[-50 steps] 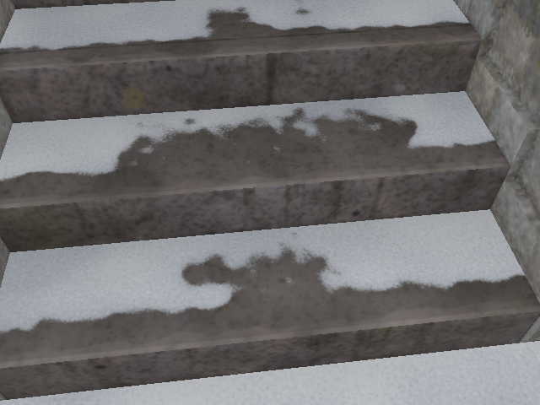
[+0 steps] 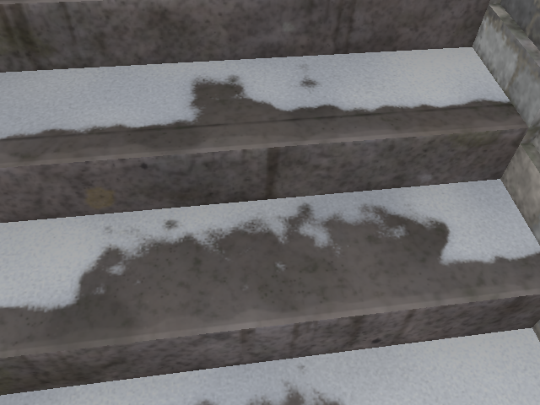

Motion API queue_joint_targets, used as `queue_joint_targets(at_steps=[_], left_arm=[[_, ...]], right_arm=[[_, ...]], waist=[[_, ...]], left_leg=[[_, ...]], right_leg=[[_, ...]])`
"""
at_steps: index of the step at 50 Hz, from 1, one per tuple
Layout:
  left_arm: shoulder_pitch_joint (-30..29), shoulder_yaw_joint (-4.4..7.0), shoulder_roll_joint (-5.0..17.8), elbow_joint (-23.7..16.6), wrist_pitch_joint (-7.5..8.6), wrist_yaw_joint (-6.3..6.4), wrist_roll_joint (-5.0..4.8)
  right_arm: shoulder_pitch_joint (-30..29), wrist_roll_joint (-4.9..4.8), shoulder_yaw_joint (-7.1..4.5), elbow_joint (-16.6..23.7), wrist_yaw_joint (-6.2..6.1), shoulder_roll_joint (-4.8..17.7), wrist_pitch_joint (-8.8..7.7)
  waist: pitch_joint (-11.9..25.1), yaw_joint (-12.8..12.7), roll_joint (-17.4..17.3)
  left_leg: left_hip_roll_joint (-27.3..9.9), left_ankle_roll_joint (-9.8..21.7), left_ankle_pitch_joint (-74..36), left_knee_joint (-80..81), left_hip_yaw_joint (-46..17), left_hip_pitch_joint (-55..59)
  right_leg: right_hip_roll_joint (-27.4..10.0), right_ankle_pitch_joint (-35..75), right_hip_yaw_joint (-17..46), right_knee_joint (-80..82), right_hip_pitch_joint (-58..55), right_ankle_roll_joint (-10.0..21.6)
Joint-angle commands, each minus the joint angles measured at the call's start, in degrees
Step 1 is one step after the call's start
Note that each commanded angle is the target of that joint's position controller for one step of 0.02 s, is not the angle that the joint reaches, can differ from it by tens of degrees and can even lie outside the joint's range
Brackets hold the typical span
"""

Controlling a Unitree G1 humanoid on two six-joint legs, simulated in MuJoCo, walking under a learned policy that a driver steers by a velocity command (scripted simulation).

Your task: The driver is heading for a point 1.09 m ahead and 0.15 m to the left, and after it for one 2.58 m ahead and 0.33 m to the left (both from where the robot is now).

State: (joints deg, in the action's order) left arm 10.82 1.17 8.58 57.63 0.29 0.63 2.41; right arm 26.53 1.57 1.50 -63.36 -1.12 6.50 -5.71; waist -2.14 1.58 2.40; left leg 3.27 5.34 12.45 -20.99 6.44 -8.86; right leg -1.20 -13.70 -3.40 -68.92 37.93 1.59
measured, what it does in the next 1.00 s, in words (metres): climbs: right foot, then right foot 0.17 m higher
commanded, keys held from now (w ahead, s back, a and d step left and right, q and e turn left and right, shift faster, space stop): shift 0.18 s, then w+shift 0.62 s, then w+q+shift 0.20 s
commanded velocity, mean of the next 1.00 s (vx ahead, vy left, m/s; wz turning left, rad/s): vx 0.63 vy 0.00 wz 0.07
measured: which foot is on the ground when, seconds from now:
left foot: down 0.00-0.78, up 0.80-1.00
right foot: up 0.00-0.10, down 0.12-0.38, up 0.40-0.74, down 0.76-1.00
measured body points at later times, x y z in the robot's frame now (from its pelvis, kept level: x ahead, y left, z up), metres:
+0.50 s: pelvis +0.07 +0.00 +0.00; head +0.08 +0.00 +0.45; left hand +0.17 +0.22 -0.14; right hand +0.00 -0.23 -0.15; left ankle +0.00 +0.08 -0.74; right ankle +0.02 -0.11 -0.58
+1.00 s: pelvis +0.35 -0.06 +0.14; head +0.32 -0.05 +0.59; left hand +0.30 +0.18 -0.02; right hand +0.54 -0.26 +0.06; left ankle +0.36 +0.08 -0.30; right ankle +0.32 -0.13 -0.58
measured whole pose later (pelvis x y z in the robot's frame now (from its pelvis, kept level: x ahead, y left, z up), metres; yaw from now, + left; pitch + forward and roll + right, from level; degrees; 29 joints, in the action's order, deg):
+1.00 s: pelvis +0.35 -0.06 +0.14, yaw +4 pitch +2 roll -2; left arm 24.6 2.2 11.8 65.0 5.5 -1.3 2.9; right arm 8.4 -0.1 -1.0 -40.2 0.3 6.5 -4.0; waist 6.0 2.6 -0.9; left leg 2.6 11.2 5.6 -119.8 -8.4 -62.3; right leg 1.9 -25.4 -11.5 -39.7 16.5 4.2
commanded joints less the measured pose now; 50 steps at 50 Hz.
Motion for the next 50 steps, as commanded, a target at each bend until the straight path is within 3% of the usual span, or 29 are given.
queue_joint_targets(at_steps=[1, 3, 6, 7, 8, 10, 11, 13, 15, 18, 20, 22, 25, 27, 30, 32, 33, 34, 36, 37, 38, 39, 40, 41, 42, 43, 46, 48, 50], left_arm=[[5.69, -0.87, 0.79, 0.07, -0.54, 1.10, -0.34], [6.92, -1.53, -1.06, 0.30, 0.11, 1.87, -1.49], [15.76, -1.97, -1.06, 3.80, 2.28, 2.65, -2.21], [17.15, -1.87, 2.12, 3.69, 3.20, 2.38, -1.22], [13.97, -3.16, -0.32, 2.21, 2.93, 2.23, -0.90], [4.73, -3.46, -1.04, -0.41, 1.83, 2.11, -0.87], [5.11, -1.43, 3.09, -0.48, 0.46, 1.77, -1.76], [6.89, 0.57, 7.75, -1.50, -1.27, 2.01, -3.01], [3.01, 1.06, 6.75, -3.31, -1.12, 1.84, -3.28], [-1.01, 1.45, 5.02, -5.28, 0.45, 1.47, -2.87], [-5.15, 0.49, 1.13, -8.72, 2.30, 0.26, -3.47], [-7.05, 1.69, 2.80, -9.17, 3.43, -0.37, -1.40], [-12.72, -0.72, -4.05, -15.31, 4.98, -0.29, -0.61], [-16.68, -2.45, -5.74, -20.44, 4.58, -0.11, -0.51], [-24.55, -4.73, -6.07, -28.21, 3.09, 0.11, -1.39], [-27.95, -6.09, -4.28, -33.42, 2.24, -0.52, -1.96], [-28.80, -6.20, -1.84, -33.96, 1.95, -1.24, -2.24], [-27.61, -7.29, -5.26, -34.19, 1.67, -1.37, -2.48], [-11.17, -4.63, -0.72, -27.57, 1.27, -1.32, -2.17], [-1.08, -2.91, 1.81, -24.59, 0.59, -0.83, -2.02], [4.17, -1.47, 5.10, -22.94, 0.56, -0.79, -1.36], [8.96, 0.80, 10.74, -18.95, 1.02, -0.40, -0.45], [14.47, 3.27, 17.12, -13.76, 0.85, 0.31, -0.17], [8.77, 4.10, 16.36, -12.87, 1.36, 0.19, -1.09], [0.73, 2.96, 11.71, -11.50, 2.25, -0.25, -1.31], [1.42, 2.00, 6.32, -7.20, 3.20, -0.88, -0.89], [8.14, -0.12, -3.64, 3.16, 5.67, -2.04, 0.66], [5.20, -0.54, -2.88, 3.43, 7.23, -2.52, 0.18], [8.16, -0.77, 0.52, 4.78, 8.48, -2.66, 1.18]], right_arm=[[-0.81, 0.03, 0.19, 2.50, -0.72, 4.97, -0.24], [-1.33, -0.04, 0.17, 2.59, -0.91, 5.10, 0.23], [-2.08, -2.65, -1.37, 2.98, -1.17, 7.57, 1.79], [2.98, -2.70, -1.32, 3.79, -0.82, 5.64, 1.83], [8.93, -4.02, -0.22, 1.49, -0.70, -0.70, 3.56], [7.84, -1.31, 0.04, 1.11, -1.10, -2.20, 6.15], [4.74, 0.63, -0.84, 2.22, -0.81, 0.80, 6.16], [-0.81, 1.34, -1.73, 4.97, 0.27, 4.21, 6.37], [-1.18, 0.80, -1.00, 6.00, 0.56, 1.59, 5.17], [4.79, -0.06, -1.70, 4.53, -0.01, 2.71, 3.05], [5.94, -0.76, -3.80, 5.37, -0.84, 9.71, 2.23], [7.35, -0.21, -5.17, 3.70, -1.67, 11.30, 2.33], [11.38, 1.70, -4.44, -0.55, -0.41, 8.99, 0.78], [10.06, 1.64, -2.91, -1.88, 0.66, 5.86, 0.00], [7.64, 0.43, -1.16, -2.55, 1.37, 6.24, -0.78], [5.72, -2.19, -0.02, -3.73, 1.03, 5.97, -0.91], [5.07, -3.00, 0.44, -2.25, -0.01, 5.81, -0.41], [5.66, -4.17, 0.46, -2.58, -0.89, 6.54, 0.08], [6.17, -4.13, -1.60, 1.52, -0.62, 16.49, -0.87], [4.62, -3.62, -4.01, 2.81, -0.41, 22.96, -1.53], [3.23, -3.35, -5.46, 3.96, 0.56, 23.66, -1.58], [2.85, -3.66, -5.86, 5.67, 1.45, 19.33, -2.41], [-0.21, -2.95, -4.79, 9.87, 3.70, 10.52, -3.48], [-4.46, 0.98, -5.36, 13.71, 4.32, 7.38, -4.25], [-8.15, 1.80, -4.27, 18.65, 4.20, 2.75, -4.11], [-13.70, 1.55, -3.42, 22.01, 3.62, 0.28, -3.88], [-11.12, -0.03, -0.07, 23.77, 2.33, -7.32, -0.24], [-11.47, -1.67, -0.31, 23.69, 1.48, -4.54, 2.54], [-20.35, -2.86, -0.59, 26.35, 0.41, -4.14, 3.85]], waist=[[2.08, -3.58, -7.44], [1.85, -3.74, -8.20], [0.84, -5.86, -5.36], [3.84, -2.29, 2.26], [7.92, -0.03, 8.07], [1.48, 2.48, 4.77], [-2.82, 1.44, 6.20], [-7.39, -0.75, 6.94], [-8.57, 0.54, 3.86], [-3.68, 3.76, -2.92], [-5.48, 4.23, -19.03], [-7.18, 4.66, -9.98], [-1.19, 2.08, -2.51], [-2.70, 0.13, -0.53], [-9.03, -0.85, -3.08], [-11.14, -2.53, -4.90], [-10.06, -0.99, -3.48], [-5.63, -1.29, -4.52], [12.76, -7.94, -11.25], [19.50, -12.70, -16.90], [24.05, -15.22, -18.36], [24.57, -14.78, -11.82], [22.39, -13.20, 7.63], [19.40, -9.40, 10.11], [9.15, -3.30, 4.21], [3.94, -2.87, -3.41], [-0.82, 3.40, -3.87], [-4.11, 5.55, -3.01], [-6.58, 2.39, 0.18]], left_leg=[[-15.95, 7.82, -47.97, 1.54, -6.72, -2.30], [-15.04, 6.12, -54.96, -1.82, -5.78, -1.71], [-11.42, 2.91, -44.62, -14.68, -5.78, -0.13], [-8.96, 0.01, -14.01, -19.26, -5.76, -6.40], [-6.24, -1.74, 13.92, -23.02, -4.53, -6.24], [-6.59, -2.02, 14.46, -13.10, -5.09, 0.49], [-3.62, -0.05, 14.03, -12.62, -2.91, -3.90], [-2.45, 2.27, 16.09, -16.41, -1.33, -6.47], [-3.17, 4.20, 10.41, -15.87, -1.68, -3.52], [-4.39, 5.93, 6.54, -3.93, -4.23, 6.02], [-19.81, 10.32, 27.64, 15.80, -32.26, 10.58], [-25.68, 14.43, 26.73, 17.66, -39.48, 17.95], [-22.89, 10.96, 16.84, 9.55, -26.34, 24.57], [-21.70, 6.95, 21.13, 10.60, -22.26, 17.20], [-19.66, 4.30, 24.23, 17.01, -16.82, 3.51], [-15.08, 3.93, 18.31, 26.35, -10.26, -9.35], [-12.31, 6.39, 1.43, 32.98, -7.01, -17.98], [-12.46, 7.34, -11.55, 35.09, -5.14, -21.14], [-15.81, 9.17, -88.88, 13.02, -0.63, -4.37], [-18.98, 9.08, -102.83, -0.38, -1.99, 7.16], [-20.25, 7.94, -105.51, -14.33, -3.07, 12.58], [-16.26, 6.53, -87.55, -30.58, -5.88, 2.14], [-2.89, 3.63, -31.84, -53.59, -10.96, -20.94], [1.20, 4.31, -12.70, -79.41, -20.75, -31.56], [-0.84, 4.44, -15.00, -91.82, -20.66, -39.16], [-1.94, 5.55, -14.76, -96.78, -16.97, -44.68], [-3.10, 8.36, -8.98, -106.78, -18.59, -56.14], [-2.72, 5.95, -4.94, -99.91, -17.94, -57.20], [0.34, 5.38, -2.20, -108.23, -11.51, -61.79]], right_leg=[[-1.26, -0.57, 0.74, 9.86, -11.11, 0.44], [0.56, -0.69, -0.59, 23.91, -19.28, 1.04], [1.84, 19.19, -1.07, 49.68, -29.87, 2.30], [-8.45, 58.21, 8.73, 44.02, -38.83, 4.78], [-17.68, 71.59, 14.47, 43.51, -38.56, 12.62], [-13.90, 29.10, 14.27, 49.62, -23.41, 10.89], [-9.41, -0.05, 15.46, 51.03, -22.13, 9.38], [-10.58, -39.55, 21.97, 61.00, -14.33, 10.65], [-12.10, -36.54, 24.37, 62.09, -9.46, 12.07], [-7.07, -21.05, 16.28, 51.53, -9.33, 11.35], [2.95, -7.91, 1.26, 27.83, 1.97, 7.60], [2.28, -6.59, 2.08, -5.92, 20.22, 5.68], [1.68, -10.60, 8.61, -53.50, 43.71, 8.09], [1.39, -15.88, 9.42, -61.76, 49.21, 8.83], [-0.08, -18.45, 4.66, -59.40, 52.17, 7.50], [-4.37, -16.62, -2.58, -38.53, 38.11, 6.54], [-3.20, -12.23, -9.11, -24.16, 21.61, 5.15], [-3.40, -8.64, -9.08, -13.43, 2.57, 5.36], [5.31, -11.17, -11.79, -9.36, -17.80, 6.21], [7.01, -17.36, -9.65, -3.50, -18.55, 6.70], [8.21, -18.70, -6.00, 5.42, -22.00, 8.13], [2.76, -27.92, 11.43, 15.69, -28.69, 10.38], [-9.72, -51.94, 48.67, 41.78, -36.57, 14.73], [-14.83, -60.70, 67.66, 57.51, -31.48, 12.79], [-16.03, -54.26, 58.34, 54.70, -22.39, 10.03], [-15.91, -43.21, 47.34, 50.43, -17.48, 9.66], [-11.67, -13.44, 18.34, 46.81, -14.74, 3.84], [-11.73, -8.77, 8.65, 51.14, -9.15, 1.23], [-12.41, -3.47, 3.18, 57.22, -8.68, 1.47]])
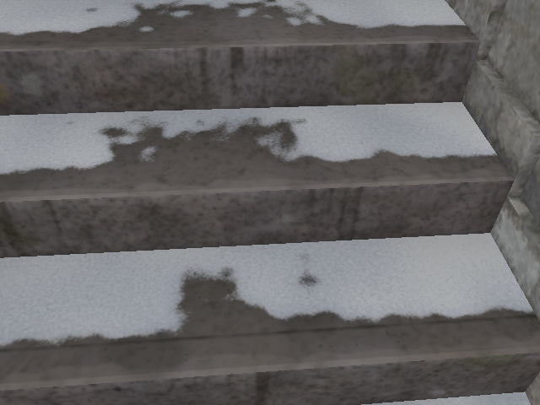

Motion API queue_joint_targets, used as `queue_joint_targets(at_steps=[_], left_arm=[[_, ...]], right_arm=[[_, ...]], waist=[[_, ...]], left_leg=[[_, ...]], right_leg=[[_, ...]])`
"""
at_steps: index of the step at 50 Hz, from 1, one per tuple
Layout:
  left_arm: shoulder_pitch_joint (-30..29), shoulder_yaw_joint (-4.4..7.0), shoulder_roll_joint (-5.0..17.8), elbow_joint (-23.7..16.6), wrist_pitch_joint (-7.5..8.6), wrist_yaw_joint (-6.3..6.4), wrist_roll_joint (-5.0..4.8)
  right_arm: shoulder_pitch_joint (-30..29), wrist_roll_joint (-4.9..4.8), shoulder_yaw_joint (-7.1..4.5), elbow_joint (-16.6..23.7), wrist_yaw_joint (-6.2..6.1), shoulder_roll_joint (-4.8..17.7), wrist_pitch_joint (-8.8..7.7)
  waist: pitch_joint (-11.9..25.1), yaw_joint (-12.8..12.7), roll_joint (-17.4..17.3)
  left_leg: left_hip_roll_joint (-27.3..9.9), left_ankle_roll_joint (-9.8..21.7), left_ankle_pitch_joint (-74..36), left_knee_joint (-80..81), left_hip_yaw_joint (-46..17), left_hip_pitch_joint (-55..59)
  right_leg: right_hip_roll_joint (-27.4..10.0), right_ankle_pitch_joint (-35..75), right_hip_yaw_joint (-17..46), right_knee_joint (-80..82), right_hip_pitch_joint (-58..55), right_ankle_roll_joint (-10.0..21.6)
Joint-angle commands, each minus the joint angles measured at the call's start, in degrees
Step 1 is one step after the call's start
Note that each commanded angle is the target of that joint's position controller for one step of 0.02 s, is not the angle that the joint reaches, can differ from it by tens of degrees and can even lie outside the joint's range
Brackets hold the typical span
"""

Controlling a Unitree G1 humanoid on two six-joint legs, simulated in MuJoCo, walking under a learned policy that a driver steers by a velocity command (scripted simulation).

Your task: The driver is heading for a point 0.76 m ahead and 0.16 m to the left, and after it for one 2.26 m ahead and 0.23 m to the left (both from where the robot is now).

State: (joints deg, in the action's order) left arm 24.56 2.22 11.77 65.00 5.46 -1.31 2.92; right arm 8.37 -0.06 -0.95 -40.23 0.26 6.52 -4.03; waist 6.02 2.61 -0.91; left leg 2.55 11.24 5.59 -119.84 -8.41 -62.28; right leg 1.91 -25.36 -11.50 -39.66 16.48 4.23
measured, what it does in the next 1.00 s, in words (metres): climbs, turning left: left foot 0.17 m higher, then right foot 0.17 m higher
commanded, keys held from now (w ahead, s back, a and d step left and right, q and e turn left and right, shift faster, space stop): w+q+shift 0.40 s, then w+shift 0.26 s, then e+shift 0.34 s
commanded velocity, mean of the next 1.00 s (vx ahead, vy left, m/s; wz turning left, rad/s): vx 0.83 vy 0.00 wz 0.35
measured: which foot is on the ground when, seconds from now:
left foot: up 0.00-0.24, down 0.26-0.64, up 0.66-1.00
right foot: down 0.00-0.24, up 0.26-0.62, down 0.64-1.00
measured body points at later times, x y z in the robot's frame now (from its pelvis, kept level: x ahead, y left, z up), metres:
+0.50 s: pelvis +0.39 +0.07 +0.18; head +0.40 +0.05 +0.63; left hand +0.62 +0.30 +0.21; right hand +0.46 -0.19 +0.03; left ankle +0.29 +0.06 -0.54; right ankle +0.49 -0.05 -0.21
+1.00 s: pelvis +0.76 +0.18 +0.39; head +0.81 +0.21 +0.83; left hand +0.56 +0.36 +0.26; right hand +1.10 +0.21 +0.40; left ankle +0.90 +0.35 -0.20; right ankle +0.69 +0.03 -0.35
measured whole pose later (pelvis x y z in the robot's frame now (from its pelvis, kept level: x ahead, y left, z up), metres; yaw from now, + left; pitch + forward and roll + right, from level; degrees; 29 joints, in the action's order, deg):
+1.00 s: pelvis +0.76 +0.18 +0.39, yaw +19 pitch +5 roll +1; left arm 32.2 3.5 10.4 56.7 5.1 0.7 0.3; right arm -10.3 1.2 4.5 -22.2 -1.9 1.9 -3.0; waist -3.3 -6.3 1.9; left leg -0.4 4.8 18.8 -72.5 3.2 -61.0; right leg 0.3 -4.3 4.9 -15.4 2.6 5.3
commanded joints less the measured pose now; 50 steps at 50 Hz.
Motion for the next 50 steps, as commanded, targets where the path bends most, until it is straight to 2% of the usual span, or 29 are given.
queue_joint_targets(at_steps=[1, 4, 6, 8, 10, 11, 12, 13, 14, 15, 16, 18, 21, 22, 25, 27, 28, 30, 31, 32, 33, 34, 35, 37, 39, 43, 46, 48, 50], left_arm=[[-2.63, -1.60, -0.31, -1.54, 3.98, -0.72, 0.00], [2.38, -2.28, 0.37, -0.07, 4.07, 0.02, -2.00], [6.66, -1.51, 5.42, -2.46, 3.47, 2.33, -2.40], [5.63, -1.78, 5.76, -5.56, 2.26, 4.32, -4.73], [6.53, 0.95, 15.30, -9.93, 2.35, 6.22, -5.45], [1.74, 2.18, 17.38, -13.47, 1.82, 5.85, -6.11], [-1.64, 2.95, 17.75, -17.21, 1.37, 4.15, -6.59], [-1.99, 3.76, 16.56, -19.06, 1.50, 3.03, -5.15], [-6.40, 1.58, 4.81, -25.29, 3.18, 0.08, -1.92], [-12.05, 1.40, 5.51, -31.26, 5.03, -1.52, 0.68], [-15.30, 1.06, 3.84, -34.70, 5.52, -1.84, 1.86], [-18.10, -2.17, -2.66, -37.88, 5.47, -0.32, 1.41], [-20.93, -5.66, -7.55, -40.33, 1.29, 1.63, 2.21], [-25.30, -6.36, -9.32, -42.23, 0.60, 2.92, 0.84], [-39.39, -8.50, -11.19, -49.10, -0.26, 4.89, 1.21], [-40.04, -8.07, -6.72, -50.97, -1.24, 4.54, 0.94], [-29.17, -7.02, -5.27, -45.96, -1.75, 3.65, 0.47], [-14.94, -3.64, 0.43, -41.48, -1.73, 3.93, -2.16], [-3.54, -1.18, 4.31, -38.15, -1.91, 4.08, -2.97], [6.92, 1.30, 9.11, -31.70, -1.24, 3.76, -2.25], [5.05, 2.28, 11.58, -26.27, -1.09, 2.84, -1.66], [-3.71, 2.41, 10.19, -27.15, -1.04, 3.41, 1.15], [-8.81, 1.94, 4.28, -27.42, -0.72, 2.61, 0.37], [-11.86, -0.27, -3.83, -21.12, 0.75, 2.64, -2.36], [-6.31, -0.37, -4.76, -15.36, 1.31, 1.96, -2.17], [-2.88, 0.19, 2.43, -11.95, 2.67, 1.54, -1.77], [7.25, 1.17, 5.51, -8.35, 2.21, 2.58, -2.68], [3.51, 2.94, 8.60, -14.17, -0.41, 3.34, -1.89], [-5.86, 6.83, 19.70, -19.87, 2.54, 1.47, -3.98]], right_arm=[[-4.66, -0.88, 2.15, 5.33, -2.11, -4.61, 2.64], [-14.41, -0.57, 3.01, 10.46, -2.42, -3.44, 2.43], [-17.20, -0.49, 2.79, 12.12, -1.21, 0.01, 3.66], [-17.87, -0.14, 2.55, 11.72, 0.40, 1.06, 4.30], [-5.76, -1.57, 1.92, 8.24, 0.22, 2.74, 5.43], [5.96, -0.12, -0.27, 5.06, -0.27, 7.37, 5.60], [9.83, 0.81, -1.70, 3.45, 0.07, 11.66, 4.66], [9.19, -0.83, -3.62, 3.71, 1.25, 14.09, 3.32], [2.22, -1.22, -4.90, 3.02, 1.17, 17.16, 2.69], [1.58, -0.86, -5.69, 4.05, 0.65, 18.12, 3.35], [2.77, -0.76, -5.47, 2.54, 0.31, 16.46, 2.88], [10.66, 2.37, -3.85, -4.18, -0.79, 9.94, 1.05], [11.62, 2.34, -2.90, -7.86, -1.17, 10.47, -1.03], [13.23, 2.46, -2.39, -9.69, -0.37, 10.58, -2.01], [19.95, 1.20, -1.15, -15.40, 0.72, 10.66, -3.59], [16.52, -0.44, -1.69, -12.79, -0.84, 12.12, -2.87], [12.40, -2.10, -1.96, -10.00, -1.17, 13.37, -2.83], [10.18, -1.73, -5.76, -6.88, -1.48, 22.96, -4.34], [6.55, -1.56, -7.82, -6.00, -1.33, 26.61, -5.58], [-1.44, 0.25, -8.12, -2.47, -0.12, 22.53, -7.04], [-6.83, 3.47, -4.74, 1.45, 1.28, 8.87, -8.91], [9.52, 1.84, -3.91, 3.90, 2.01, 4.67, -8.59], [8.47, 2.39, -2.82, 4.82, 2.00, 4.49, -7.13], [2.26, 5.57, -0.06, 9.00, 1.82, 0.76, -4.40], [-0.19, 4.09, 1.59, 10.98, 0.42, -1.71, -1.33], [-11.30, 2.04, 2.28, 18.30, -2.22, -0.04, 0.24], [-19.17, 3.54, 3.90, 23.28, -2.15, -1.08, 0.48], [-14.57, 1.26, 4.07, 20.61, -2.17, -1.51, 1.27], [10.34, -0.59, 0.10, 15.20, -3.59, 4.56, 2.13]], waist=[[-15.01, 1.44, 4.86], [-18.05, 1.78, -2.37], [-14.20, -0.92, 0.17], [-7.20, 0.75, 0.23], [6.29, 6.06, 13.67], [12.33, 11.49, 17.20], [15.40, 10.99, 16.51], [14.89, 9.93, 12.47], [8.81, 3.06, -8.35], [10.10, 3.66, -5.43], [4.62, 2.44, 2.20], [-5.47, -1.14, 6.08], [-10.62, -5.58, 9.36], [-12.34, -4.41, 4.92], [-16.66, -2.51, 3.32], [-10.26, -2.52, 5.76], [-1.52, -6.46, 7.52], [14.39, -12.63, -6.78], [20.50, -20.35, -9.63], [18.79, -25.36, -1.33], [9.87, -20.66, 17.60], [16.50, -6.93, 17.88], [17.46, -4.64, 10.88], [-1.71, 1.13, -2.93], [-8.90, 0.88, -2.61], [-14.73, 0.20, -1.17], [-7.83, -4.16, 6.35], [5.47, -3.11, 1.18], [20.35, 10.91, 11.47]], left_leg=[[0.40, 0.05, 9.40, -17.55, 2.77, -16.19], [-1.47, 0.78, 9.86, 2.55, 5.78, -18.40], [-1.96, -0.76, 12.19, 15.95, 16.20, -9.59], [-0.52, 0.73, 15.57, 32.65, 25.93, 10.73], [4.00, 1.45, 16.26, 41.73, 27.86, 29.00], [5.89, 2.29, 23.59, 43.15, 26.93, 34.88], [7.61, 3.84, 29.77, 52.45, 21.75, 39.84], [7.95, 5.11, 30.86, 68.59, 9.47, 47.08], [-2.13, 10.77, 36.24, 87.74, -23.28, 54.80], [-7.19, 14.77, 42.83, 101.78, -48.88, 56.17], [-9.23, 12.56, 41.39, 105.97, -49.12, 53.48], [-7.14, 10.47, 24.35, 103.00, -38.15, 46.23], [-2.90, 4.21, 12.53, 100.77, -19.29, 40.59], [-4.41, 4.93, 8.67, 101.82, -17.45, 38.76], [-2.17, -0.70, 5.30, 107.82, -8.92, 33.92], [-2.93, 1.52, -14.44, 120.29, -7.91, 25.00], [-1.13, 0.29, -48.84, 114.88, -1.34, 22.96], [-6.46, 0.51, -92.51, 91.68, -4.60, 38.23], [-7.97, -0.68, -100.94, 78.18, -5.69, 43.20], [-1.42, -3.34, -80.25, 53.78, -3.56, 38.87], [11.86, -6.49, -0.38, 27.35, -1.40, 23.26], [13.46, -6.70, 7.30, 8.16, -10.82, 9.65], [9.38, -5.62, 4.71, -2.31, -6.66, 9.19], [3.90, -5.64, 9.58, -2.23, -6.05, -1.22], [0.96, -5.38, 18.61, -6.85, -1.19, -7.60], [-3.21, -7.93, 21.37, 7.57, 9.82, -4.32], [-6.36, -5.40, 21.67, 24.65, 11.65, -2.86], [1.46, -6.83, 14.82, 51.47, 19.35, 38.53], [0.49, -6.31, 0.74, 66.17, 10.08, 57.57]], right_leg=[[-17.57, 8.09, 12.60, 30.04, 6.92, -0.01], [-12.91, 9.33, 3.57, 33.01, 3.07, -4.25], [-13.98, 17.99, 2.49, 41.14, 1.78, -1.40], [-11.16, 63.61, -5.99, 38.01, -1.90, -1.10], [-16.51, 117.95, -4.99, 20.15, -11.45, 0.71], [-18.45, 132.07, -3.54, 5.84, -18.62, 1.07], [-19.33, 129.61, -1.39, -8.84, -20.52, 2.81], [-15.57, 101.16, 0.11, -27.60, -14.07, 2.32], [-1.39, 25.37, 4.79, -50.24, 18.42, -1.87], [3.37, 21.30, 15.51, -71.92, 30.63, -1.76], [0.36, 21.85, 18.58, -78.64, 37.30, -1.20], [-1.56, 15.91, 17.92, -86.51, 47.24, 0.58], [-5.11, 9.74, 16.88, -86.91, 55.43, 0.17], [-3.59, 1.37, 14.30, -96.45, 59.82, -0.12], [-7.19, -9.20, 11.21, -83.73, 63.08, 2.27], [-7.55, -1.05, 5.32, -55.97, 31.50, -0.11], [-3.56, 6.42, -0.24, -47.58, 9.27, -0.10], [-0.72, 3.54, 3.69, -36.03, -7.65, 0.67], [0.65, 1.47, 4.06, -25.37, -15.23, 0.40], [0.01, 1.34, 7.78, -11.29, -21.41, 2.97], [-8.16, 36.75, 26.98, 0.58, -22.19, 8.56], [-22.61, 41.82, 55.65, 10.77, -26.71, 17.40], [-21.39, 23.63, 62.62, 15.39, -23.19, 18.93], [-16.97, 14.25, 47.43, 14.61, -6.97, 12.72], [-14.09, 23.61, 32.80, 16.97, 0.16, 8.30], [-10.35, 41.69, 22.89, 28.88, 10.22, 9.16], [-7.40, 52.95, 20.59, 30.47, -4.46, 8.79], [-4.01, 72.55, 18.83, 30.89, 6.59, 8.05], [-8.11, 101.31, 22.81, 8.43, -4.36, 2.71]])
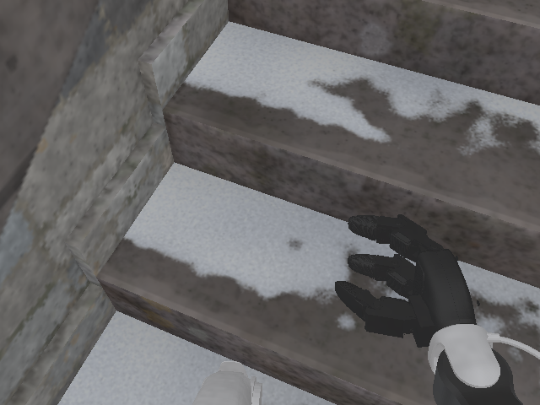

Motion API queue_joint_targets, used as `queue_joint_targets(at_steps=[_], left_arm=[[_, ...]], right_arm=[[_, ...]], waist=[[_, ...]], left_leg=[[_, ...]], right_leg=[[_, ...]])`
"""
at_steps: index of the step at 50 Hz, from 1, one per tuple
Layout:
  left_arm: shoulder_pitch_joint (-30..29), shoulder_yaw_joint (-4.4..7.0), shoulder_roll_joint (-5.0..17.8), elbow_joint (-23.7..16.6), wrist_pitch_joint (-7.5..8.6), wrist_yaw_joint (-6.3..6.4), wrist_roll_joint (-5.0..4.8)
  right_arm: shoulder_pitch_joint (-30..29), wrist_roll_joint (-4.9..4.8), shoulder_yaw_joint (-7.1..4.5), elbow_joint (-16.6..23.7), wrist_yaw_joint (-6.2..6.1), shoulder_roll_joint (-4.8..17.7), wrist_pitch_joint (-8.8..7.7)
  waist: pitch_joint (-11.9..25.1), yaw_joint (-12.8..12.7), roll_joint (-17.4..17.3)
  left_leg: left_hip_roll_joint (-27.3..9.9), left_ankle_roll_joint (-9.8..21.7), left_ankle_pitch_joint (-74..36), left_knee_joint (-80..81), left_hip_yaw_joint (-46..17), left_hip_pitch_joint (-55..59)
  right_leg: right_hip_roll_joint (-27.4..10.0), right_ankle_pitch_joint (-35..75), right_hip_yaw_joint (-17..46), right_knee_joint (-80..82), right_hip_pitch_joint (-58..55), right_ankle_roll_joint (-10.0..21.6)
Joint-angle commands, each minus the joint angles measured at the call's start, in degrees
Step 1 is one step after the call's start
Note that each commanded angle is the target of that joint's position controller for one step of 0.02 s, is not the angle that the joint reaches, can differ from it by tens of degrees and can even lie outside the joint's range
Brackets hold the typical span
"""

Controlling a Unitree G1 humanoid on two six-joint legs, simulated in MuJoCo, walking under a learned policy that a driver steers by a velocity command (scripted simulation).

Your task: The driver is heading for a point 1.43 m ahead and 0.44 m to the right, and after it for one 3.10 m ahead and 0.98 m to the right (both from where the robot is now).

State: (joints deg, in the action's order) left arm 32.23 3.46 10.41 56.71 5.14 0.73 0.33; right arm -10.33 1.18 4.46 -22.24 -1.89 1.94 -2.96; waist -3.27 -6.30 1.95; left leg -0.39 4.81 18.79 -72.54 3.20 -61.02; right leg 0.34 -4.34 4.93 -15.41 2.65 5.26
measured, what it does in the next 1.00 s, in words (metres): climbs, turning right: left foot 0.17 m higher, then right foot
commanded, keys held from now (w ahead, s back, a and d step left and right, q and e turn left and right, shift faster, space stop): e+shift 0.44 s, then shift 0.28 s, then q+shift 0.28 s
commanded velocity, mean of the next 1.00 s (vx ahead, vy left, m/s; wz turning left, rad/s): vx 0.06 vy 0.00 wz -0.46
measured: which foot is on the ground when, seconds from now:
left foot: up 0.00-0.00, down 0.02-0.46, up 0.48-0.78, down 0.80-1.00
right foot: down 0.00-0.02, up 0.04-0.46, down 0.48-0.80, up 0.82-1.00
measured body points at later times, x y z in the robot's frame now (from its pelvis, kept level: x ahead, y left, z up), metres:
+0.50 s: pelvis +0.15 -0.02 +0.10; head +0.14 -0.04 +0.55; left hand +0.43 +0.13 +0.05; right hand +0.16 -0.31 -0.01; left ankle +0.19 +0.12 -0.58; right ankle +0.16 -0.12 -0.60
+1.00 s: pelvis +0.18 +0.01 +0.14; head +0.21 +0.03 +0.59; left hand +0.41 +0.15 +0.02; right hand +0.18 -0.27 +0.05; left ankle +0.23 +0.08 -0.60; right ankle +0.08 -0.09 -0.51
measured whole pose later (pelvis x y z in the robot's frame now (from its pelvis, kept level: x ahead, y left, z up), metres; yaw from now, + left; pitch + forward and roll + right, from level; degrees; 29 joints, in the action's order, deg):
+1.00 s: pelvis +0.18 +0.01 +0.14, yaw -25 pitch +3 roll -2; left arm 12.0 3.8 10.3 36.7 -2.2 1.1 2.1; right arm 14.3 1.1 -3.1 -39.8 -3.2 8.9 0.1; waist 1.3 2.0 2.9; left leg 2.6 3.8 13.1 -28.5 -3.8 -17.8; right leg 2.0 -22.2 0.0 -62.8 28.2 -2.6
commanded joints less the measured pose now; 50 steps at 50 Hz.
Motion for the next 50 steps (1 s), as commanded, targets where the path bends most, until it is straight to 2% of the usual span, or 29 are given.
queue_joint_targets(at_steps=[1, 2, 3, 4, 6, 8, 10, 11, 12, 14, 16, 18, 20, 22, 23, 24, 25, 26, 27, 29, 31, 33, 36, 39, 40, 41, 42, 45, 50], left_arm=[[-13.78, 5.11, 16.88, -12.34, 4.77, -1.70, -2.69], [-13.92, 3.43, 7.37, -18.28, 4.25, -2.34, -4.74], [-11.42, 4.09, 9.66, -18.84, 2.34, -1.96, -0.30], [-11.21, 4.27, 6.51, -19.61, 0.01, -1.56, 1.04], [-13.46, 3.20, 3.17, -20.26, -3.47, 0.32, 3.75], [-11.50, 2.11, 1.30, -20.69, -6.32, 1.22, 3.39], [-13.58, 1.25, 0.15, -22.29, -7.08, 2.31, 2.67], [-16.21, 1.49, 2.38, -23.54, -7.51, 2.64, 3.47], [-16.79, 1.67, 3.35, -25.47, -7.56, 2.64, 3.14], [-20.41, 1.76, 4.75, -25.84, -8.12, 1.44, 1.74], [-21.42, 1.47, 3.83, -25.55, -8.34, 1.09, 0.85], [-23.48, 2.02, 5.29, -27.63, -8.97, 1.03, -0.32], [-22.09, 3.24, 7.06, -28.52, -8.95, 0.77, 0.58], [-19.99, 3.55, 7.35, -28.09, -7.79, -1.16, -0.41], [-16.98, 3.65, 7.90, -25.50, -6.67, -1.25, 0.24], [-15.26, 4.03, 12.02, -27.12, -6.04, -1.03, 0.20], [-13.82, 5.53, 17.73, -30.09, -6.49, 0.43, -0.54], [-17.31, 6.26, 18.75, -30.26, -6.48, 1.43, 0.34], [-21.88, 4.99, 15.43, -31.02, -6.62, 1.72, 1.53], [-27.25, 3.16, 10.68, -30.27, -5.78, 1.82, 2.14], [-23.63, 2.01, 7.96, -28.35, -5.88, 2.04, 2.49], [-20.27, 1.96, 7.98, -27.68, -5.59, 3.13, 3.16], [-20.96, 2.24, 8.26, -28.01, -5.67, 3.38, 2.87], [-17.97, -0.06, 1.91, -24.93, -6.23, 2.89, 1.23], [-16.47, 0.06, 0.61, -24.23, -5.91, 1.85, 0.39], [-15.72, 0.29, 0.25, -25.76, -6.03, 0.91, 1.05], [-16.65, 1.37, 3.75, -25.34, -6.96, 0.94, 1.64], [-21.37, 1.85, 4.63, -25.20, -6.83, 1.42, 1.94], [-25.70, 0.65, 2.35, -25.37, -5.61, -0.54, 1.40]], right_arm=[[30.64, -0.14, -6.68, -4.28, -2.15, 14.22, 0.71], [30.54, 1.99, -8.90, -4.63, -2.91, 21.74, 0.27], [23.44, 1.44, -8.94, -2.35, -2.66, 18.23, 1.18], [17.56, 0.50, -8.16, -3.73, -2.42, 14.56, 0.89], [15.64, -0.85, -6.54, -9.17, -2.73, 7.06, 0.07], [14.56, 0.29, -6.49, -12.31, -2.26, 5.69, -0.70], [15.24, 1.69, -6.81, -14.81, -1.29, 7.38, -1.27], [16.07, 2.26, -6.93, -14.94, -1.34, 7.83, -1.86], [15.68, 2.16, -7.47, -15.95, -2.03, 10.90, -1.40], [16.90, 1.28, -7.43, -15.96, -2.86, 12.68, -2.14], [13.64, 2.36, -8.48, -14.11, -1.43, 16.47, -2.15], [14.48, 2.01, -8.99, -13.44, -0.33, 18.42, -1.45], [17.98, 0.76, -9.59, -14.36, 0.29, 19.54, -0.17], [21.38, 0.34, -9.87, -16.04, 0.14, 20.24, 1.90], [27.55, 0.81, -10.31, -17.16, 0.51, 19.80, 3.35], [25.97, 0.59, -8.92, -14.50, 1.38, 14.91, 4.28], [19.07, 1.53, -8.32, -8.36, 0.38, 13.49, 3.87], [19.53, 1.02, -8.31, -8.65, -0.55, 12.99, 3.28], [17.78, 0.53, -8.64, -9.28, -0.71, 14.22, 2.47], [18.90, 0.13, -9.04, -9.75, -0.39, 14.42, 2.34], [20.51, 0.31, -8.69, -10.56, 0.75, 14.80, 2.97], [20.43, -0.54, -7.83, -10.36, 0.52, 12.94, 2.93], [21.82, -1.19, -6.89, -11.77, -0.26, 10.95, 2.43], [27.24, -0.34, -5.79, -16.86, -0.95, 6.96, 3.05], [25.94, 1.40, -6.17, -17.07, -0.83, 8.69, 2.44], [20.85, 1.77, -7.10, -14.11, -0.83, 13.78, 1.93], [18.66, 1.04, -8.14, -11.53, -0.75, 15.34, 1.84], [19.99, 0.20, -9.93, -12.92, -0.97, 17.46, 1.79], [26.40, -0.33, -10.84, -14.39, -2.06, 16.60, 3.08]], waist=[[29.94, 20.48, 3.73], [36.79, 17.72, -24.00], [39.81, 14.12, -16.94], [29.99, 8.51, -11.84], [7.31, 4.24, -1.83], [2.01, -0.06, -1.05], [2.08, -0.30, -6.96], [3.94, -0.36, -5.93], [4.31, -0.29, -10.00], [7.95, 1.60, -6.58], [10.55, 2.06, -7.11], [9.65, 2.69, -8.75], [9.94, 2.80, -10.31], [5.23, 3.25, -5.04], [1.69, 4.48, 2.79], [-0.55, 5.10, 13.95], [11.20, 1.04, 15.03], [12.37, 2.53, 11.17], [8.94, 3.70, 8.71], [4.05, 7.57, 6.16], [6.49, 7.05, 2.11], [11.04, 4.95, 2.48], [12.82, 4.91, 5.94], [12.88, 5.82, 5.00], [12.10, 4.52, -2.78], [10.22, 3.20, -14.17], [10.39, 6.18, -18.36], [3.44, 7.19, -8.45], [4.31, 9.50, -7.51]], left_leg=[[-2.77, 4.02, -19.16, 26.90, -9.98, 61.92], [-28.38, 15.03, -50.43, 39.91, -41.24, 68.81], [-27.00, 16.39, -38.13, 43.29, -48.10, 62.67], [-24.63, 13.96, -17.10, 42.07, -40.00, 54.58], [-17.86, 7.02, 5.38, 40.93, -24.91, 38.72], [-15.31, 4.42, -0.49, 40.93, -14.61, 30.46], [-15.84, 5.00, -4.60, 45.14, -7.53, 32.41], [-16.62, 4.98, -2.57, 47.11, -6.21, 34.20], [-18.42, 6.48, -10.74, 50.26, -3.61, 37.84], [-20.83, 6.34, -19.10, 50.67, -0.31, 43.55], [-21.69, 4.21, -28.72, 47.90, 6.51, 41.06], [-20.12, 1.92, -18.14, 48.14, 10.36, 39.85], [-20.78, 1.26, -9.24, 45.48, 10.45, 44.94], [-19.51, -1.55, 3.16, 37.78, 11.54, 45.81], [-16.72, -4.06, 9.81, 27.56, 13.43, 39.93], [-11.69, -8.15, 19.84, 7.88, 12.81, 22.93], [-4.12, -11.62, 20.31, -4.76, 2.52, 20.39], [-5.05, -11.92, 14.01, -13.69, -2.32, 23.29], [-5.57, -11.79, 6.94, -17.15, -3.14, 24.34], [-5.86, -10.54, 1.96, -18.77, -2.88, 27.10], [-3.83, -8.38, 6.60, -1.62, -2.06, 26.10], [-2.07, -7.45, 9.79, 2.65, -2.68, 28.63], [-1.30, -4.63, 11.51, 23.32, -2.68, 39.38], [0.90, -4.15, -7.92, 51.97, 0.97, 53.55], [-2.79, -4.04, -15.73, 55.40, -5.79, 59.21], [-13.09, -0.43, -24.81, 55.71, -19.54, 56.69], [-19.01, 6.51, -22.22, 58.59, -26.91, 46.92], [-12.29, 10.54, -16.23, 55.44, -23.67, 45.58], [-7.65, 8.53, -11.04, 53.23, -25.75, 57.05]], right_leg=[[-5.29, 55.85, 8.85, -29.30, 12.82, -1.34], [10.34, -17.90, 3.83, -67.25, 29.14, -6.12], [7.02, -19.30, 7.26, -86.20, 32.45, -5.45], [3.05, -15.25, 4.61, -87.95, 35.67, -4.80], [-1.86, -10.18, 0.45, -84.30, 42.26, -4.77], [-1.64, -7.62, 0.90, -84.82, 41.33, -5.34], [-1.43, -8.59, 0.47, -83.08, 44.86, -5.34], [-2.29, -7.43, -0.22, -80.27, 44.40, -5.91], [-3.68, -10.22, -2.29, -73.63, 44.07, -6.17], [-5.80, -9.77, -4.38, -64.38, 41.22, -5.64], [-6.40, -10.10, -8.18, -57.90, 30.26, -4.16], [-6.26, -11.76, -10.19, -46.89, 22.03, -2.65], [-5.35, -17.24, -12.76, -38.40, 18.10, -2.13], [-1.91, -17.73, -13.36, -22.18, 15.24, -1.54], [-0.17, -17.81, -7.92, -14.03, 10.65, -1.10], [-9.70, 4.36, 11.15, -14.21, 7.31, 1.20], [-21.43, 13.44, 32.71, -2.22, 6.41, 11.97], [-23.20, 4.94, 33.16, 2.07, 10.97, 15.56], [-20.58, -0.60, 23.91, 0.98, 15.68, 14.88], [-14.37, 14.61, 11.50, -6.13, 22.17, 11.64], [-10.55, 19.26, 7.02, -8.95, 12.77, 7.55], [-13.72, 35.23, 8.83, -9.97, 5.63, 8.78], [-12.08, 33.16, 4.40, -9.12, 6.88, 6.10], [-9.04, 9.56, 0.22, -9.23, 9.81, 2.87], [-6.39, -2.54, -1.40, -14.41, 16.08, -0.50], [-0.93, -21.34, -5.09, -21.71, 23.44, -4.30], [-1.35, -24.30, -5.56, -27.86, 19.66, -6.34], [0.72, -20.76, -5.10, -47.27, 29.47, -8.46], [3.22, -19.75, -5.84, -45.46, 40.16, -8.02]])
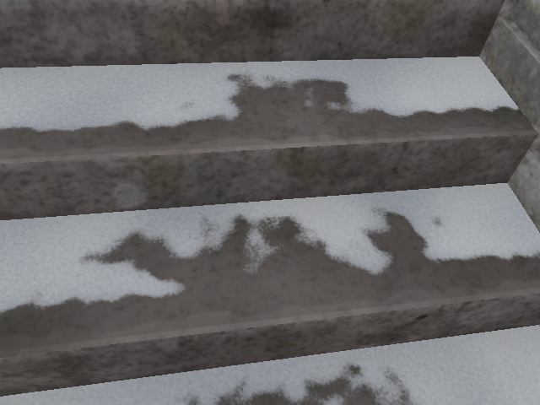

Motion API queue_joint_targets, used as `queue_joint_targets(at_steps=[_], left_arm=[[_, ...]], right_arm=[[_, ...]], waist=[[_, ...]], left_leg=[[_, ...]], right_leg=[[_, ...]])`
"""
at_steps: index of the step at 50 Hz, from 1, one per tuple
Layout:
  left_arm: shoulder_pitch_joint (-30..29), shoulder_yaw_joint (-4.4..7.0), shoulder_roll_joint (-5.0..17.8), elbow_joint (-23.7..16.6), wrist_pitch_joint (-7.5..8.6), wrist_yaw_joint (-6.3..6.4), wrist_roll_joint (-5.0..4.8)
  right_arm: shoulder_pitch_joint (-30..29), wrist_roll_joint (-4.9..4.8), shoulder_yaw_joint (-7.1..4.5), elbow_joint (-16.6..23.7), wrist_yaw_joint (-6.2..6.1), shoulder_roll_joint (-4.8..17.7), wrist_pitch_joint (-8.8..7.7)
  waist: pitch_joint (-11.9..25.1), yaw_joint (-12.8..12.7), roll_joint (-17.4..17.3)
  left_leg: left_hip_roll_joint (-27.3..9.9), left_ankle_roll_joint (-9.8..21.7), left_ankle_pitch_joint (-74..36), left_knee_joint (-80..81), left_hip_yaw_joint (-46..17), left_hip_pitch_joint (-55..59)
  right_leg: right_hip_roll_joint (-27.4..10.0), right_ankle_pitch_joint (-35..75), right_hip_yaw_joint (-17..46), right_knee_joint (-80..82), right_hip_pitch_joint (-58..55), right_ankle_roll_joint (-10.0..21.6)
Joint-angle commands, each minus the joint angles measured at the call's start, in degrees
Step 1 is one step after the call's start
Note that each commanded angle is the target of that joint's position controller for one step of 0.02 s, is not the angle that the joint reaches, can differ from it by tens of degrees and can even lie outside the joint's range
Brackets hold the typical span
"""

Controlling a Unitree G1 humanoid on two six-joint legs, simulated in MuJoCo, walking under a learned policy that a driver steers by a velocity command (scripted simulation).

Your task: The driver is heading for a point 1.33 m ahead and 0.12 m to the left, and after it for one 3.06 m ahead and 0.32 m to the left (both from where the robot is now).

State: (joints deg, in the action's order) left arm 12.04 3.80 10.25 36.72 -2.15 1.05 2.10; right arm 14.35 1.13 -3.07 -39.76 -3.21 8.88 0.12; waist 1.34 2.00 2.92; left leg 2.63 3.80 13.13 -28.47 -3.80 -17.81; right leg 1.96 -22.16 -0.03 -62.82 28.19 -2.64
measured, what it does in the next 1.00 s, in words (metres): climbs: right foot, then left foot 0.17 m higher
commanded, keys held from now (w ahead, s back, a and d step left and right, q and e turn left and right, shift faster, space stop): q+shift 0.20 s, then shift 0.08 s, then w+shift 0.26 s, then w+e+shift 0.46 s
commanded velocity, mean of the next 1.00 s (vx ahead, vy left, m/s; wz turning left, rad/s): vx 0.49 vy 0.00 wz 0.07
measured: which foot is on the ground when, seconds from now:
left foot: down 0.00-0.24, up 0.26-0.84, down 0.86-1.00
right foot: up 0.00-0.22, down 0.24-0.90, up 0.92-1.00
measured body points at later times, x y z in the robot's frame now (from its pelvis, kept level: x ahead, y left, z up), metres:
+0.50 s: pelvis +0.02 -0.02 +0.00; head +0.03 -0.05 +0.45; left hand +0.01 +0.25 -0.09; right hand +0.23 -0.21 -0.12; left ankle -0.06 +0.11 -0.57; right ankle +0.02 -0.09 -0.74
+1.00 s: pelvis +0.22 +0.16 +0.06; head +0.25 +0.16 +0.51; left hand +0.28 +0.44 -0.05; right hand +0.45 -0.05 -0.02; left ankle +0.26 +0.29 -0.57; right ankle +0.13 +0.00 -0.49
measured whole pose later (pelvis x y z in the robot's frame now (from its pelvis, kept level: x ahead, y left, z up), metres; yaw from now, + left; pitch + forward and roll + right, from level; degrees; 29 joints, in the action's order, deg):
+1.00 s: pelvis +0.22 +0.16 +0.06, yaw +3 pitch +4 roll +1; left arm 16.8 7.9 14.8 42.9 6.0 -2.6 2.8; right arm 3.9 1.3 -1.3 -37.3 -2.7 10.4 -3.1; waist -0.2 -3.8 2.1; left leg -7.7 -0.1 31.3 -70.2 8.0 -41.8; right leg 4.2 -0.6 9.8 -92.1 35.4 7.3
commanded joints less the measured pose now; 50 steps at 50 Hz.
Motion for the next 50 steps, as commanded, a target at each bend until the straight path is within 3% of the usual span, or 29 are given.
queue_joint_targets(at_steps=[1, 3, 4, 11, 12, 13, 14, 15, 17, 18, 20, 24, 28, 30, 33, 35, 37, 38, 39, 40, 41, 42, 43, 44, 45, 46, 47, 48, 50], left_arm=[[-6.21, 0.11, 2.90, -5.18, 1.69, -0.58, -0.47], [-6.14, -0.43, 2.43, -5.22, 1.76, -0.21, -1.52], [-4.59, -0.41, 2.75, -4.42, 1.97, -0.09, -0.68], [2.86, -0.89, 2.81, -4.44, 1.94, 3.02, -3.06], [2.55, -0.12, 6.43, -3.98, 1.48, 3.45, -1.29], [-0.22, 1.00, 12.53, -6.53, 1.39, 3.86, -0.45], [-3.68, 0.90, 9.30, -8.85, 1.77, 3.55, 0.88], [-6.38, -0.13, 6.52, -9.30, 2.40, 3.21, 1.35], [-3.61, -0.50, 6.39, -6.69, 4.19, 2.52, 0.82], [-0.59, -0.17, 7.02, -5.13, 5.36, 2.53, 0.67], [6.13, 0.79, 9.16, -1.36, 6.40, 1.52, 0.08], [12.22, 1.42, 9.05, 2.25, 8.36, 0.74, -1.31], [15.67, 0.46, 6.34, 6.65, 11.21, -0.56, -1.55], [18.37, 0.52, 7.14, 9.03, 11.78, -1.35, -1.98], [23.93, 0.10, 5.27, 11.73, 12.27, -0.93, -1.61], [26.18, 0.30, 4.86, 13.71, 12.15, -0.22, -1.16], [24.68, 1.05, 7.34, 13.14, 11.37, 0.28, -1.58], [25.05, 1.58, 7.18, 13.79, 10.60, 0.88, -2.26], [26.74, 1.85, 7.12, 13.98, 9.66, 1.17, -1.31], [23.24, 2.76, 8.99, 12.32, 8.86, 1.44, -1.84], [17.18, 2.48, 8.24, 10.09, 8.37, 0.58, -2.26], [17.08, 3.04, 10.75, 8.85, 8.89, -0.15, -1.79], [12.49, 4.89, 15.19, 8.28, 10.40, -1.37, -2.02], [9.57, 5.95, 17.15, 8.45, 12.85, -2.63, -3.38], [2.33, 4.35, 8.07, 1.25, 13.61, -4.01, -5.00], [1.75, 3.95, 4.43, -0.73, 13.66, -4.29, -0.46], [0.53, 3.36, 0.00, -2.36, 11.71, -4.16, 1.18], [-2.69, 2.25, -2.15, -2.72, 9.59, -4.38, 1.76], [-0.76, 0.28, -2.88, -3.20, 8.08, -4.53, 1.99]], right_arm=[[2.10, -0.03, -3.30, 3.65, -1.26, 8.59, 0.24], [3.41, 0.34, -3.84, 3.61, -1.29, 8.24, 0.15], [0.39, 0.34, -4.45, 4.41, -1.25, 8.53, 0.21], [-4.62, 0.23, -5.48, 5.98, 1.03, 11.37, 1.58], [-2.34, -0.77, -5.06, 5.31, 1.21, 8.45, 1.05], [-0.58, -2.00, -4.34, 6.86, 1.18, 5.07, 0.81], [0.67, 0.33, -5.73, 5.67, 0.61, 10.73, 0.33], [0.66, 1.82, -5.50, 4.84, 0.67, 10.80, -0.07], [-0.51, 2.96, -4.95, 4.14, 2.14, 10.54, 0.90], [0.95, 2.76, -4.52, 2.73, 3.24, 9.22, 1.13], [-2.67, 1.18, -3.55, 3.03, 4.94, 7.53, 0.25], [-8.05, 2.77, -2.06, 4.67, 4.70, 4.80, -0.72], [-15.80, 2.49, -1.18, 7.42, 4.20, 2.71, -0.62], [-19.72, 3.30, 0.30, 10.64, 3.84, 0.88, -0.58], [-27.68, 2.74, 2.90, 15.29, 3.72, -2.08, -1.59], [-30.64, 2.18, 4.05, 17.48, 3.82, -3.26, -1.58], [-30.36, 1.86, 4.69, 18.50, 3.03, -1.22, -2.37], [-35.03, 1.10, 4.73, 21.04, 3.10, -0.84, -2.37], [-38.15, 1.24, 4.78, 23.89, 2.92, -0.79, -2.15], [-36.96, 1.18, 6.72, 24.48, 3.02, -3.11, -1.63], [-32.84, -0.58, 6.21, 22.93, 2.37, -2.42, -1.71], [-23.03, -2.08, 3.64, 18.62, 1.56, 0.05, -2.00], [-4.54, -2.67, 1.00, 13.91, 0.44, 4.71, -2.30], [8.25, -1.22, -1.98, 12.14, 0.25, 10.91, -2.86], [14.26, 2.17, -4.49, 8.89, 0.12, 20.92, -3.86], [6.49, 0.08, -4.26, 9.96, -0.62, 18.22, -2.99], [-5.23, -0.02, -2.61, 10.04, -1.07, 13.53, -3.06], [-9.92, -1.10, -0.86, 6.85, -0.58, 8.07, -2.89], [-6.85, 1.25, 0.95, -1.13, 1.14, 2.66, -5.22]], waist=[[-0.16, 1.73, -11.13], [1.87, 2.10, -13.10], [3.51, 1.02, -14.42], [4.48, -4.50, -11.58], [4.38, -3.32, -3.17], [6.76, -2.42, 14.03], [10.04, -1.74, 7.58], [7.95, 0.57, 4.35], [0.61, -0.32, 2.88], [0.31, -1.86, 4.60], [-2.42, -4.80, -0.62], [-3.45, -6.76, 1.62], [-5.00, -6.24, 6.70], [-5.65, -5.45, 4.52], [-8.47, -6.85, 0.95], [-7.31, -7.66, 4.52], [-5.45, -7.61, 0.99], [-6.55, -8.42, 2.90], [-4.00, -9.56, 4.58], [-0.64, -7.54, 1.56], [0.38, -4.20, 2.09], [7.69, -1.52, 4.34], [14.14, 7.86, 10.07], [23.33, 14.64, 8.26], [28.38, 15.38, -21.61], [25.98, 10.13, -26.05], [15.16, 2.06, -20.56], [7.08, -1.79, -14.04], [3.36, -5.18, -9.00]], left_leg=[[-10.32, 8.74, -6.27, 8.51, -18.74, 15.18], [-10.77, 7.94, -6.09, 7.24, -22.32, 14.63], [-10.16, 7.56, -8.07, 6.68, -21.38, 11.09], [-4.38, 3.89, -7.31, 1.03, -24.43, -5.89], [-0.56, 0.69, 9.21, -6.96, -19.30, -13.49], [8.19, -2.81, 23.07, -29.79, -4.26, -22.90], [3.90, -4.65, 22.44, -47.34, -2.98, -20.14], [1.79, -4.15, 14.83, -52.86, -4.78, -20.37], [2.07, -4.50, 8.54, -58.03, -1.96, -28.82], [3.11, -4.52, 6.31, -62.33, -1.17, -31.19], [3.49, -3.91, 2.61, -55.95, -2.40, -35.35], [2.38, -2.94, -2.11, -58.48, -2.45, -43.66], [-0.79, -2.30, -1.48, -75.42, 3.72, -51.69], [-4.71, -0.82, 2.14, -86.50, 4.02, -61.46], [-8.00, -0.19, 4.02, -89.97, 3.67, -69.06], [-9.09, -0.71, 9.00, -91.57, 3.43, -72.35], [-11.07, -2.42, 10.08, -81.95, 4.44, -67.81], [-10.82, -2.60, 12.99, -77.11, 3.46, -62.66], [-11.17, -2.35, 14.37, -72.32, 3.21, -60.22], [-10.61, -1.20, 18.67, -56.95, 7.94, -41.29], [-7.71, -0.78, 21.77, -43.22, 12.71, -21.65], [-1.16, -0.33, 27.11, -44.62, 16.37, -6.74], [0.81, 1.34, 21.40, -39.50, 10.51, 4.85], [-4.83, 2.72, 24.25, -30.79, -2.98, 17.19], [-22.79, 2.70, 54.15, -5.62, -35.90, 24.88], [-26.62, 0.74, 65.99, 11.67, -57.29, 19.10], [-27.10, 1.40, 61.86, 9.02, -52.09, 8.48], [-25.56, 3.32, 51.91, 1.70, -40.44, -0.43], [-25.35, 5.57, 37.10, -0.48, -25.35, -6.05]], right_leg=[[1.81, -2.72, -0.52, 5.35, 14.76, -0.39], [3.29, -4.24, 0.12, 8.65, 11.67, 0.73], [3.13, -1.40, 0.57, 6.55, 7.29, 1.74], [4.18, 5.47, -0.47, 38.04, -17.22, 2.98], [-3.04, 7.57, 6.73, 42.41, -24.81, 4.75], [-21.17, 12.95, 25.54, 47.38, -25.96, 11.91], [-27.44, 12.64, 33.53, 49.18, -17.15, 16.78], [-23.69, -13.15, 33.88, 51.00, -12.68, 16.57], [-15.64, -26.41, 24.75, 51.08, -13.40, 12.58], [-13.78, -24.02, 21.89, 50.31, -15.62, 12.57], [-13.06, -18.91, 20.63, 51.69, -22.08, 10.51], [-14.16, -15.14, 21.32, 52.48, -28.46, 10.86], [-16.35, -15.22, 22.11, 53.19, -25.41, 17.82], [-17.08, -20.06, 25.86, 53.67, -26.58, 20.15], [-15.97, -18.43, 29.39, 54.12, -24.61, 20.17], [-14.78, -12.67, 30.76, 53.67, -26.41, 20.81], [-12.13, -7.45, 29.44, 54.67, -25.05, 19.76], [-11.98, 0.48, 29.33, 57.88, -20.39, 19.43], [-12.53, 8.32, 28.40, 58.19, -23.75, 19.52], [-12.17, 17.56, 23.50, 65.44, -14.93, 18.07], [-9.52, 27.80, 19.97, 66.48, -5.86, 17.25], [-9.44, 65.39, 17.75, 57.21, -7.25, 17.49], [-10.06, 94.97, 15.59, 37.83, -11.79, 15.70], [-8.45, 84.92, 16.79, 17.04, -8.00, 12.80], [3.58, 33.52, 15.78, -8.42, 10.66, 9.51], [5.26, 15.46, 19.74, -28.47, 19.48, 10.33], [3.13, 19.87, 17.86, -36.40, 24.18, 10.27], [0.76, 25.55, 11.59, -41.24, 26.37, 10.02], [-0.74, 24.21, 8.36, -53.45, 30.68, 10.49]])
